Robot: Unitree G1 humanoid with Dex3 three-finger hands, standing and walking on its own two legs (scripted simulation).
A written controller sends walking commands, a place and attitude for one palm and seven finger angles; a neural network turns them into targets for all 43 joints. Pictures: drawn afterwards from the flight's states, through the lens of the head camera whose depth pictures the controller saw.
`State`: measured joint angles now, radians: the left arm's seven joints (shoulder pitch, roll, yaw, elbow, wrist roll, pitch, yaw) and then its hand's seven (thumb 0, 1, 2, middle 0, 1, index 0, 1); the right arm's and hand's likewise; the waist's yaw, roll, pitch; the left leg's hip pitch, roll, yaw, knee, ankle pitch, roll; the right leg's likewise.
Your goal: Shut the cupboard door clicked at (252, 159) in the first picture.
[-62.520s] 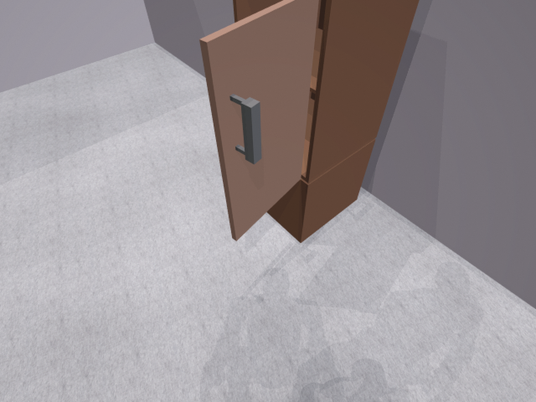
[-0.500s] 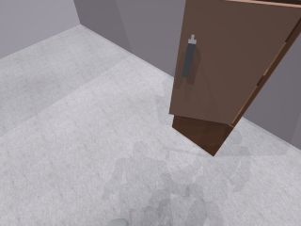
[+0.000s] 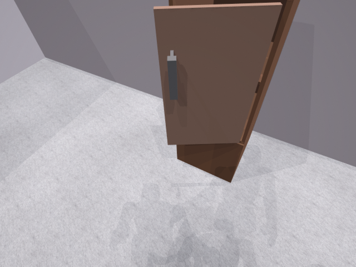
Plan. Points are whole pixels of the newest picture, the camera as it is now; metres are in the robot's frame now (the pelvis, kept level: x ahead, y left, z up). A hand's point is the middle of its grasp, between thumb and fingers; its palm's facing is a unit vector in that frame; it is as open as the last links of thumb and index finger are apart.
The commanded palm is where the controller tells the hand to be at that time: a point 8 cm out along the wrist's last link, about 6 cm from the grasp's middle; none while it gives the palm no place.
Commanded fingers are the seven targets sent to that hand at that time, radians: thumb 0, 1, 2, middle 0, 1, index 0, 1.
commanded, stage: take the last steps up to it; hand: left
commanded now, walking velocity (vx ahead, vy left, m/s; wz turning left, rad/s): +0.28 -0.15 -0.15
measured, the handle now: (172, 75) +0.65 +0.04 +0.07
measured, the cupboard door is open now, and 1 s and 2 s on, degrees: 30 30 30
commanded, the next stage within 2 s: come to a stop and stand still in 0.46 s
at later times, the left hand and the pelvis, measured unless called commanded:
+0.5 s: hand (123, 257) +0.18 +0.16 -0.18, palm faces -0.05 -0.99 -0.14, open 7.4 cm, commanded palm none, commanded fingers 0.00 0.90 0.90 -0.20 -0.30 -0.20 -0.30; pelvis +0.14 -0.02 +0.00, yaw -4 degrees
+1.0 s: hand (153, 201) +0.33 +0.09 -0.15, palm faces -0.04 -0.97 -0.25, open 7.3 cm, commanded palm none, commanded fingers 0.00 0.90 0.90 -0.20 -0.30 -0.20 -0.30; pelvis +0.22 -0.08 +0.01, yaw -4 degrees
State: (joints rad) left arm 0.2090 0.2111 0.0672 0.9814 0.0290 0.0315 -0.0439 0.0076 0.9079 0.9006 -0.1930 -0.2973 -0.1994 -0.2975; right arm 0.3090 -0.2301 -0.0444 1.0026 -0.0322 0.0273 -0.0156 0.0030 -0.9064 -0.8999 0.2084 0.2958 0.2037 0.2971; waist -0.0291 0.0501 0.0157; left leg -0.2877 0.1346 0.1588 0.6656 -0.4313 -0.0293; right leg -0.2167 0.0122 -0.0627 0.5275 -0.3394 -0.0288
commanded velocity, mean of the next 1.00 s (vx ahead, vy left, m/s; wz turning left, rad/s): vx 0.00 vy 0.00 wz -0.05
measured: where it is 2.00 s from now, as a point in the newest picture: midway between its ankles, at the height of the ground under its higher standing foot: outside the picture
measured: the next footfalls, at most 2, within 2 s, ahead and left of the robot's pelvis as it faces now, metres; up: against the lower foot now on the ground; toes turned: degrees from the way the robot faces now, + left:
left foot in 0.34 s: +0.23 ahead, +0.08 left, +0.00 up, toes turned +6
right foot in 0.74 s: +0.29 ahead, -0.24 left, +0.00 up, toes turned -9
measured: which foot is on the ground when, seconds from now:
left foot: up 0.00-0.32, down 0.34-0.74, up 0.76-1.00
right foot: down 0.00-0.34, up 0.36-0.72, down 0.74-1.00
